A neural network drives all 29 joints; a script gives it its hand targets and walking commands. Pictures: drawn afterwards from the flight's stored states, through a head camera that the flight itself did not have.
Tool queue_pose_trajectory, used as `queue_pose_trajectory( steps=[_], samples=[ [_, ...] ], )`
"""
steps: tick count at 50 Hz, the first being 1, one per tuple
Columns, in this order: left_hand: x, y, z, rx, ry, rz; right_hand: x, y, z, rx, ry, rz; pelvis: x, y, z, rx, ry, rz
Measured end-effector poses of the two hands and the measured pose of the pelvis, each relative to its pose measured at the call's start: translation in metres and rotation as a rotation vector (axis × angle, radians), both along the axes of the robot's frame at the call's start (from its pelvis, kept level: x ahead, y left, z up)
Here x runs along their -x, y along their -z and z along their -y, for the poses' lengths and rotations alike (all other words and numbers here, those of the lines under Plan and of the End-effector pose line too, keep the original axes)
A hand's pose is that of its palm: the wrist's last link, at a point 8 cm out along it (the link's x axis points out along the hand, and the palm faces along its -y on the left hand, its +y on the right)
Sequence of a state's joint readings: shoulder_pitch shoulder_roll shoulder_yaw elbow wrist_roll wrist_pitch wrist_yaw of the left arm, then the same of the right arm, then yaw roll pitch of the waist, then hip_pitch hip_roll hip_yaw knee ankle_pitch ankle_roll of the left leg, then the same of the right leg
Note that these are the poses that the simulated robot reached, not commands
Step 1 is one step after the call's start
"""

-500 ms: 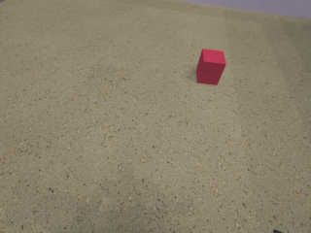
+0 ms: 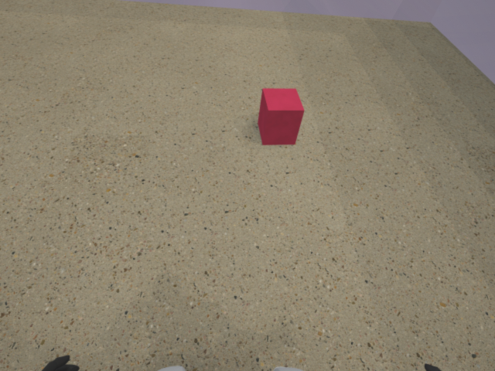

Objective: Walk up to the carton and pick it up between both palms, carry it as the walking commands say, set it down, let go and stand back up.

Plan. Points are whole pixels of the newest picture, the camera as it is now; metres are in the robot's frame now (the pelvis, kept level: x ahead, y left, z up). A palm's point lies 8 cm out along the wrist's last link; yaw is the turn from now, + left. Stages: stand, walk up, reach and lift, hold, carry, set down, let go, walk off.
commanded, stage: walk up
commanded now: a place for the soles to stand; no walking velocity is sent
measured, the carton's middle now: (279, 117) +1.53 -0.22 -0.62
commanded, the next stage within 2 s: none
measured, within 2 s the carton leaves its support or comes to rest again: neither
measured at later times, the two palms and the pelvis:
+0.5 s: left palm (86, 263) +0.32 +0.31 -0.10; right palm (423, 330) +0.22 -0.32 -0.08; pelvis +0.18 +0.01 +0.00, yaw -7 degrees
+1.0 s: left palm (125, 184) +0.52 +0.29 -0.10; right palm (401, 265) +0.35 -0.33 -0.09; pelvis +0.35 +0.00 +0.00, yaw -12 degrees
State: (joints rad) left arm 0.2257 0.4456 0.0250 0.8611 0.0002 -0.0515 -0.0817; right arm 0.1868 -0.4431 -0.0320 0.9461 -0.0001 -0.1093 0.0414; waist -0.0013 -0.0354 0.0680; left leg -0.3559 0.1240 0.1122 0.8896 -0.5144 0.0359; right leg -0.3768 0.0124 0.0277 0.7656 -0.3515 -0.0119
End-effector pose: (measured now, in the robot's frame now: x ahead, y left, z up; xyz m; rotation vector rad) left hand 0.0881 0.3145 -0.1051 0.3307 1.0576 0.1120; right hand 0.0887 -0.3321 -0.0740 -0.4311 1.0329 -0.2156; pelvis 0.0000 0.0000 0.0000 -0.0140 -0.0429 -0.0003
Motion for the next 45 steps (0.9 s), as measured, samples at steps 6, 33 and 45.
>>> queue_pose_trajectory(
  steps=[6, 33, 45],
  samples=[
    [-0.049, 0.008, -0.013, 0.022, 0.024, -0.047, -0.014, -0.007, -0.014, 0.028, 0.036, -0.048, -0.039, -0.004, -0.018, 0.01, 0.031, -0.053],
    [-0.271, 0.008, -0.018, -0.006, 0.135, -0.052, -0.167, -0.003, -0.029, 0.002, 0.155, -0.037, -0.236, -0.002, -0.032, 0.009, 0.153, -0.035],
    [-0.42, -0.006, 0.023, -0.023, 0.228, 0.088, -0.213, 0.018, -0.011, -0.023, 0.229, -0.115, -0.312, 0.005, -0.01, -0.028, 0.199, -0.06]
  ],
)
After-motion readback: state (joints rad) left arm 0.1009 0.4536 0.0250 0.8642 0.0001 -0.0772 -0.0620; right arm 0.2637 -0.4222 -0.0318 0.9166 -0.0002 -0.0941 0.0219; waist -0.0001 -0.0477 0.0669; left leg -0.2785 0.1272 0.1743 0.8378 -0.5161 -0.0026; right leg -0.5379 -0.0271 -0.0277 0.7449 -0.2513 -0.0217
